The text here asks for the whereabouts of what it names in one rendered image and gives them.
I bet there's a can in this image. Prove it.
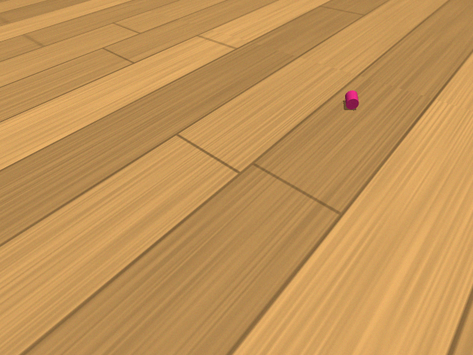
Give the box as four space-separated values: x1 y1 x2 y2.
345 90 359 109

